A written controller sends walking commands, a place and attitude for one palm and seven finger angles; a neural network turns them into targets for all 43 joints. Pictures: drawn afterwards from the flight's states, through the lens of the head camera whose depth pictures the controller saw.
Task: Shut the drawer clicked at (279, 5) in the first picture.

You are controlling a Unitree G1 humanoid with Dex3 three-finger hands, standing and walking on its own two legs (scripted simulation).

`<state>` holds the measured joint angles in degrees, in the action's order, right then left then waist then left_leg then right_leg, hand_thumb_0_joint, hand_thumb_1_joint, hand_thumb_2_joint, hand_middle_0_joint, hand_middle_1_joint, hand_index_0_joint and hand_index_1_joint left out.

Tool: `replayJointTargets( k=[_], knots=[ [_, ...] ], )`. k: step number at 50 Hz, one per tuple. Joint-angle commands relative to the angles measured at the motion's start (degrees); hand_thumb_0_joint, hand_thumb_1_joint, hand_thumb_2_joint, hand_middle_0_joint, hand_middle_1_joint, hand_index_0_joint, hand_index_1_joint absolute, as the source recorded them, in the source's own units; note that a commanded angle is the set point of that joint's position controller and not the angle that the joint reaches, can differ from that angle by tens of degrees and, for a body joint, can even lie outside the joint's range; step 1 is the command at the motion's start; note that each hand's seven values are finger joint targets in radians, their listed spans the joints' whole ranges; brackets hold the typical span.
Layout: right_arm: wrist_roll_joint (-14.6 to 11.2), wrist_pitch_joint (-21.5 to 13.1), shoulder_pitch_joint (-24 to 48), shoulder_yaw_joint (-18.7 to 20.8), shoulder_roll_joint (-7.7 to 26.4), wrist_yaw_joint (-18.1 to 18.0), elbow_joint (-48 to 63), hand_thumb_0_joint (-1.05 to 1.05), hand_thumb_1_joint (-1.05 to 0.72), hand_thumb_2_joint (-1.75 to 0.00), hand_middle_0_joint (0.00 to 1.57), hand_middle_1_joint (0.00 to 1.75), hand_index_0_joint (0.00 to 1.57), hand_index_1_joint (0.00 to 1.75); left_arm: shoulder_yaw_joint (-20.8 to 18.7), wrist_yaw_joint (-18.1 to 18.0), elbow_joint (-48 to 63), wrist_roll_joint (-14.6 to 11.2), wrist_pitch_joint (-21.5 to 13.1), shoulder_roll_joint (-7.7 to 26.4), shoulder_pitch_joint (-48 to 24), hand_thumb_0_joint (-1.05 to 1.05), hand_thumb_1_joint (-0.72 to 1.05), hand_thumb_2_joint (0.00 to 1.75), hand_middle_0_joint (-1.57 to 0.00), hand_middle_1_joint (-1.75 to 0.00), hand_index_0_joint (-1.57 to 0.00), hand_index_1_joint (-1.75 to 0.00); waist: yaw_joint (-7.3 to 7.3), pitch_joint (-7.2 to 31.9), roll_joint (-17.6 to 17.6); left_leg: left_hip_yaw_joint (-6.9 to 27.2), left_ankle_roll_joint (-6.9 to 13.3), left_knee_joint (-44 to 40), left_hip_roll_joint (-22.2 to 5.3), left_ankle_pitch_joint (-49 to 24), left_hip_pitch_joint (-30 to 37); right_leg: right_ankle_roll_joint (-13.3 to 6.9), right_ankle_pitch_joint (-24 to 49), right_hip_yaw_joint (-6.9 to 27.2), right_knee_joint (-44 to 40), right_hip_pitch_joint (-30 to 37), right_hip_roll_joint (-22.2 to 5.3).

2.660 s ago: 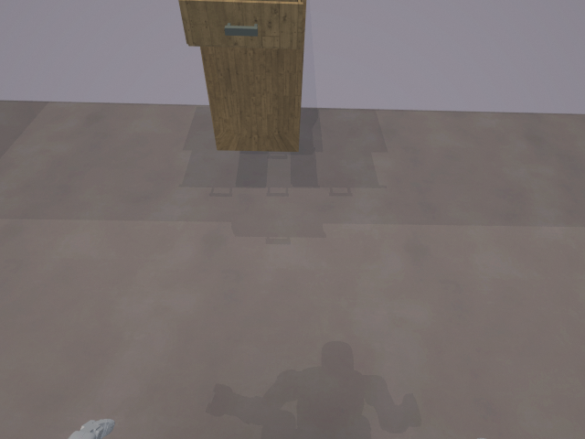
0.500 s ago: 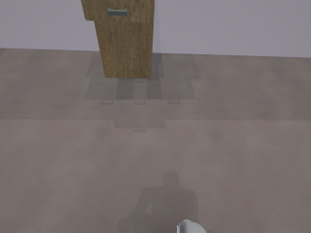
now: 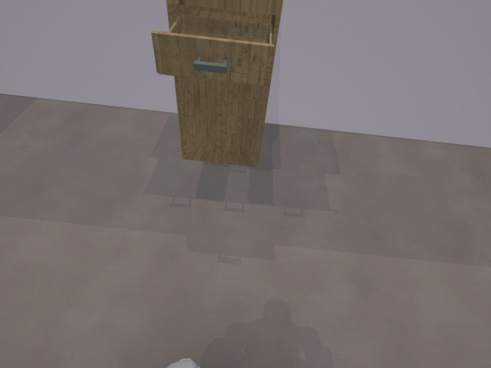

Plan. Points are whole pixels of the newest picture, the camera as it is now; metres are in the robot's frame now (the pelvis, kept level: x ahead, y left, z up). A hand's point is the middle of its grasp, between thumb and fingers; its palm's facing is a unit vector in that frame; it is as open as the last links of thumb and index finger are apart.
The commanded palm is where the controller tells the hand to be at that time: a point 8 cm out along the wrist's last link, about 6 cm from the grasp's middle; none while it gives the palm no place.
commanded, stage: walk to a spot facing it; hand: left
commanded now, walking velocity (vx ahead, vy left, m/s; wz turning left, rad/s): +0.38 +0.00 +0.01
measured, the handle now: (211, 64) +1.03 +0.18 +0.00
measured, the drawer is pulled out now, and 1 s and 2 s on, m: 0.30 0.30 0.30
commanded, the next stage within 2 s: take the last steps up to it in 0.72 s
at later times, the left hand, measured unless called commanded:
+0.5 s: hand (164, 289) +0.31 +0.18 -0.16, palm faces -0.08 -0.98 -0.18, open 7.4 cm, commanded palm none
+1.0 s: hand (195, 261) +0.38 +0.13 -0.17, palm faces +0.12 -0.98 -0.15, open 7.3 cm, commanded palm none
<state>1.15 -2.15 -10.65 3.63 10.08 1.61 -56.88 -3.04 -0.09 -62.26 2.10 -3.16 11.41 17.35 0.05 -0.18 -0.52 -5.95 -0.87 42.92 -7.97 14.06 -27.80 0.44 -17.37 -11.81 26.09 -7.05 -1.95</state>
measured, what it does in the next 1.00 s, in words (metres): walks ahead: left foot, then right foot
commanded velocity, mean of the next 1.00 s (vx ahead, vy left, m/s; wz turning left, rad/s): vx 0.31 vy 0.00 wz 0.05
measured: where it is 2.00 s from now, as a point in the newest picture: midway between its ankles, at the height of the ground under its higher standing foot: (247, 265)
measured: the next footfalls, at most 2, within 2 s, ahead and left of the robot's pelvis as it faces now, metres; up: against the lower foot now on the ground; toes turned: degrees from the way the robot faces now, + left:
left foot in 0.04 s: +0.15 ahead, +0.12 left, +0.00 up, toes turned +10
right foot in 0.58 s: +0.41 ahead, -0.13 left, +0.00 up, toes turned -12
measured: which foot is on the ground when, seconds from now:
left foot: up 0.00-0.02, down 0.04-0.58, up 0.60-1.00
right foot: down 0.00-0.06, up 0.08-0.56, down 0.58-1.00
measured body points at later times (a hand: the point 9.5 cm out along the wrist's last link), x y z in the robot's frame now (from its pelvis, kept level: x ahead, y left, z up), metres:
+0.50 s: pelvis +0.22 +0.01 +0.00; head +0.25 +0.00 +0.45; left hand +0.31 +0.24 -0.15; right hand +0.10 -0.19 -0.15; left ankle +0.11 +0.11 -0.73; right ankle +0.34 -0.13 -0.70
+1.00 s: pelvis +0.41 -0.03 +0.01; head +0.42 -0.02 +0.46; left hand +0.38 +0.18 -0.15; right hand +0.51 -0.26 -0.14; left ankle +0.50 +0.10 -0.70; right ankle +0.37 -0.12 -0.73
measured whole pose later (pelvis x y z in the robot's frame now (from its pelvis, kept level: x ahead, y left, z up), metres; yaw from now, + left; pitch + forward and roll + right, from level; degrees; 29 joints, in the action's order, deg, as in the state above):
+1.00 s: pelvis +0.41 -0.03 +0.01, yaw +3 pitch -1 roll -2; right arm 1.2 -0.4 -9.3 3.3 11.0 1.2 -59.3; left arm -1.1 -0.5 -63.3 1.7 -4.1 7.5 19.7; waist -1.1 -1.6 1.1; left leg -5.8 -0.5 43.0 -6.5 12.0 -28.2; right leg -1.3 -16.4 -15.9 21.5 -3.6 -1.5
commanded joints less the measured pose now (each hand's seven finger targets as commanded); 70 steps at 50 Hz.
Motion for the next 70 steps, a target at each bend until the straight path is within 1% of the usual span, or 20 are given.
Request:
replayJointTargets(
  k=[1,3,4,6,10,24,27,28,29,30,34,39,49,52,53,54,55,58,61,70],
  knots=[
    [0.37,-1.1,-10.66,0.6,4.17,0.01,-1.08,0.0,-0.9,-0.9,0.2,0.3,0.2,0.3,-1.39,0.02,2.71,-0.66,-0.4,7.14,1.5,0.0,0.9,0.9,-0.2,-0.3,-0.2,-0.3,4.07,-4.06,2.82,-3.68,0.6,-11.46,3.48,0.82,21.61,-5.62,-2.78,5.94,-2.47,-13.84,-10.75],
    [1.2,-1.63,-23.54,3.08,15.13,-1.32,-3.43,0.0,-0.9,-0.9,0.2,0.3,0.2,0.3,-0.36,0.87,5.96,-1.26,-0.36,1.5,0.85,0.0,0.9,0.9,-0.2,-0.3,-0.2,-0.3,8.21,-0.31,24.1,30.02,9.45,-30.16,-17.15,12.01,33.91,-0.35,-15.85,0.12,33.09,-30.71,1.1],
    [0.84,-1.38,-22.79,2.39,13.4,-2.15,-4.23,0.0,-0.9,-0.9,0.2,0.3,0.2,0.3,-0.61,0.37,6.9,-0.61,-0.34,3.77,-2.79,0.0,0.9,0.9,-0.2,-0.3,-0.2,-0.3,8.36,-0.17,18.21,33.93,11.14,-32.4,-18.47,13.09,31.68,-1.28,-14.68,7.81,43.35,-33.57,-0.75],
    [0.29,-1.9,-13.82,0.89,9.02,-2.53,-1.63,0.0,-0.9,-0.9,0.2,0.3,0.2,0.3,-1.01,1.08,5.5,-0.6,-0.28,3.1,-3.06,0.0,0.9,0.9,-0.2,-0.3,-0.2,-0.3,4.1,-3.98,8.07,24.43,10.3,-32.52,-15.57,9.67,24.83,-1.23,-3.78,10.99,47.52,-35.1,-5.42],
    [-0.14,-3.58,-11.32,-0.08,4.54,-2.93,-2.58,0.0,-0.9,-0.9,0.2,0.3,0.2,0.3,-0.72,1.23,2.72,-0.14,1.3,0.88,1.61,0.0,0.9,0.9,-0.2,-0.3,-0.2,-0.3,0.26,-1.58,5.83,8.5,8.27,-32.14,-9.7,-10.41,22.68,0.68,3.54,10.22,41.54,-28.79,-6.49],
    [0.52,-2.69,-17.77,0.11,5.96,-2.97,-8.71,0.0,-0.9,-0.9,0.2,0.3,0.2,0.3,-0.59,1.86,6.91,-0.81,1.26,0.47,-12.8,0.0,0.9,0.9,-0.2,-0.3,-0.2,-0.3,1.93,-7.86,7.88,-0.23,8.46,-29.35,-10.08,-20.83,28.0,-1.91,6.62,4.4,11.39,-22.97,-3.33],
    [-0.03,-2.32,-16.28,0.1,6.7,-2.79,-9.03,0.0,-0.9,-0.9,0.2,0.3,0.2,0.3,-1.63,1.34,2.08,-0.25,-0.04,4.03,3.16,0.0,0.9,0.9,-0.2,-0.3,-0.2,-0.3,-5.65,0.61,2.42,-3.75,5.51,-7.56,-6.12,-33.39,22.89,-4.07,8.52,1.79,4.0,0.9,0.99],
    [-0.69,-2.4,-17.19,-0.22,4.29,-2.19,-8.12,0.0,-0.9,-0.9,0.2,0.3,0.2,0.3,-3.17,0.56,-0.23,0.16,-0.91,9.31,11.86,0.0,0.9,0.9,-0.2,-0.3,-0.2,-0.3,-8.89,7.2,-7.08,-5.68,3.2,9.91,-1.93,-17.36,9.71,-7.22,6.69,15.05,1.34,15.95,-10.63],
    [-1.04,-2.53,-18.19,-0.86,1.26,-2.2,-5.98,0.0,-0.9,-0.9,0.2,0.3,0.2,0.3,-4.04,0.05,-1.13,-0.72,-0.88,15.23,16.62,0.0,0.9,0.9,-0.2,-0.3,-0.2,-0.3,-7.74,11.78,-16.16,-2.66,1.25,28.97,6.32,17.76,-4.27,-13.38,11.48,39.5,-6.58,22.96,-25.5],
    [-1.24,-2.05,-15.01,-0.44,2.77,-2.3,-5.71,0.0,-0.9,-0.9,0.2,0.3,0.2,0.3,-4.06,-0.09,-0.26,-1.54,-0.55,15.1,13.0,0.0,0.9,0.9,-0.2,-0.3,-0.2,-0.3,-7.44,10.66,-10.61,4.66,2.51,35.76,3.69,16.93,-5.53,-14.35,2.01,40.0,-10.81,16.54,-26.36],
    [0.18,0.17,-13.2,-0.39,-0.74,-1.86,-6.56,0.0,-0.9,-0.9,0.2,0.3,0.2,0.3,-0.54,-0.72,3.08,-0.96,-1.35,3.62,-1.43,0.0,0.9,0.9,-0.2,-0.3,-0.2,-0.3,0.51,-3.35,-3.23,6.41,1.59,30.8,-1.44,1.5,-2.55,-7.29,5.34,16.97,-15.22,-8.56,-17.92],
    [0.32,2.06,-12.48,-0.1,-1.11,-1.06,-5.22,0.0,-0.9,-0.9,0.2,0.3,0.2,0.3,-0.15,-0.95,3.08,-0.8,-2.11,2.22,0.05,0.0,0.9,0.9,-0.2,-0.3,-0.2,-0.3,2.24,-3.66,-4.46,4.47,-0.2,22.63,-0.84,-3.07,-4.66,-6.46,15.08,6.22,-16.02,-8.41,-15.83],
    [0.19,0.5,1.93,-0.98,0.37,0.09,0.49,0.0,-0.9,-0.9,0.2,0.3,0.2,0.3,0.0,-0.92,-0.22,-0.56,-1.35,5.2,7.33,0.0,0.9,0.9,-0.2,-0.3,-0.2,-0.3,-1.77,-5.39,-4.81,-0.92,1.55,-3.84,2.09,0.18,1.59,-8.53,21.05,6.81,-12.19,1.11,-16.78],
    [0.5,-0.44,-4.88,-0.62,2.78,-0.55,-1.33,0.0,-0.9,-0.9,0.2,0.3,0.2,0.3,-0.36,-0.74,-0.69,-0.9,-0.58,5.33,6.78,0.0,0.9,0.9,-0.2,-0.3,-0.2,-0.3,1.84,-2.62,-2.04,-3.45,2.82,-13.92,4.85,-1.62,16.92,-6.44,21.72,4.36,-0.7,-2.28,-13.03],
    [0.88,-1.04,-12.24,0.18,6.83,-1.22,-3.12,0.0,-0.9,-0.9,0.2,0.3,0.2,0.3,-0.18,-0.49,-0.18,-1.2,-0.44,3.62,6.77,0.0,0.9,0.9,-0.2,-0.3,-0.2,-0.3,4.76,1.68,6.24,4.18,5.26,-18.31,-0.9,-5.97,28.68,-3.75,15.86,0.96,12.05,-9.2,-8.7],
    [1.04,-1.02,-17.77,1.52,12.91,-2.0,-4.18,0.0,-0.9,-0.9,0.2,0.3,0.2,0.3,0.34,-0.04,1.43,-1.68,-0.45,0.24,7.17,0.0,0.9,0.9,-0.2,-0.3,-0.2,-0.3,5.6,4.82,19.47,22.07,11.16,-23.68,-14.59,-12.62,37.49,-0.97,-10.47,-1.56,27.82,-22.1,-1.29],
    [0.41,-0.6,-18.81,1.35,12.79,-2.58,-4.69,0.0,-0.9,-0.9,0.2,0.3,0.2,0.3,0.24,-0.4,3.03,-0.86,-0.32,1.79,4.19,0.0,0.9,0.9,-0.2,-0.3,-0.2,-0.3,6.39,5.07,15.95,25.17,13.52,-26.99,-17.42,-8.19,36.01,-1.82,-18.02,4.81,37.93,-25.86,-1.03],
    [0.04,-1.39,-9.22,-0.25,6.45,-3.19,-2.28,0.0,-0.9,-0.9,0.2,0.3,0.2,0.3,-0.42,0.38,1.8,-0.75,0.46,1.18,1.12,0.0,0.9,0.9,-0.2,-0.3,-0.2,-0.3,2.62,-3.38,5.9,16.67,11.15,-31.26,-13.43,-3.39,22.43,-1.77,-5.31,10.62,43.49,-27.83,-5.62],
    [-0.05,-2.48,-8.0,-0.48,3.5,-3.42,-2.15,0.0,-0.9,-0.9,0.2,0.3,0.2,0.3,-0.49,0.34,0.23,-0.41,1.77,-1.42,5.5,0.0,0.9,0.9,-0.2,-0.3,-0.2,-0.3,-0.18,-1.71,5.43,6.81,9.98,-31.47,-9.68,-13.8,20.96,-0.43,0.28,9.99,39.42,-24.47,-5.64],
    [0.15,-2.13,-12.75,-0.06,5.18,-3.07,-4.95,0.0,-0.9,-0.9,0.2,0.3,0.2,0.3,-0.41,0.91,4.3,-0.56,2.97,-0.45,-5.55,0.0,0.9,0.9,-0.2,-0.3,-0.2,-0.3,1.13,-6.63,6.61,3.3,10.76,-34.08,-9.38,-10.35,23.32,0.64,4.39,7.45,21.35,-25.83,-6.09]
  ],
)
